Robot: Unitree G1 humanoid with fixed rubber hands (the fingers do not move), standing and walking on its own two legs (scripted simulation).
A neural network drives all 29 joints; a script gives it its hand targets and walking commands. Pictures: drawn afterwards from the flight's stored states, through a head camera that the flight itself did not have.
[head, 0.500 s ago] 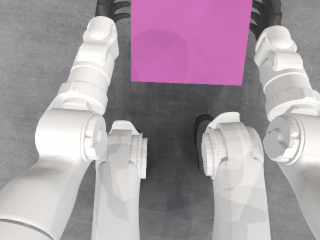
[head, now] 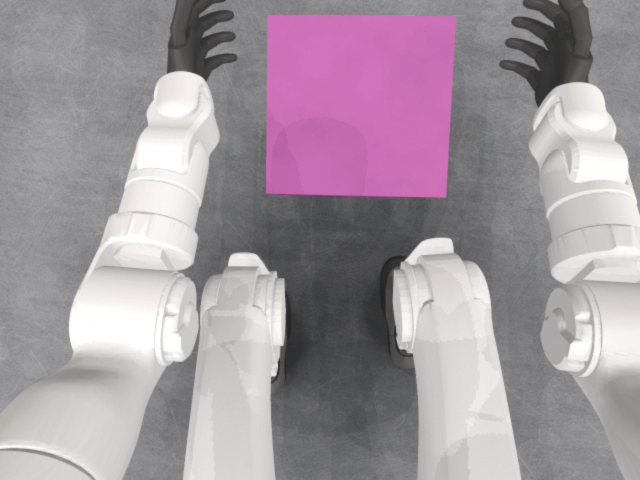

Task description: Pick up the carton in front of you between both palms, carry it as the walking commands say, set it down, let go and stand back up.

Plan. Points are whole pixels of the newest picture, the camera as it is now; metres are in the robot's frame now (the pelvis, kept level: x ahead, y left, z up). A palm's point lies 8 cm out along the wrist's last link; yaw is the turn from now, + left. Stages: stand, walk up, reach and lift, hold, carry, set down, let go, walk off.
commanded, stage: set down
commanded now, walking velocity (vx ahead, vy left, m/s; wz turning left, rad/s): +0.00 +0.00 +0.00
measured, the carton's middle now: (352, 127) +0.48 -0.05 -0.29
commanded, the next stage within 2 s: let go in 0.74 s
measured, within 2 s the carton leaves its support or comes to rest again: neither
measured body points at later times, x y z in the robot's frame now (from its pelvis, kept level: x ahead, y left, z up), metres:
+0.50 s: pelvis +0.02 +0.00 +0.12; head +0.32 -0.03 +0.46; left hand +0.54 +0.13 +0.01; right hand +0.49 -0.27 +0.01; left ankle +0.09 +0.13 -0.38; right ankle +0.12 -0.13 -0.38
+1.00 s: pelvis +0.07 -0.01 +0.26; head +0.32 -0.03 +0.63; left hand +0.48 +0.15 +0.14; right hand +0.45 -0.27 +0.14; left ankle +0.09 +0.13 -0.38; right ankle +0.12 -0.13 -0.38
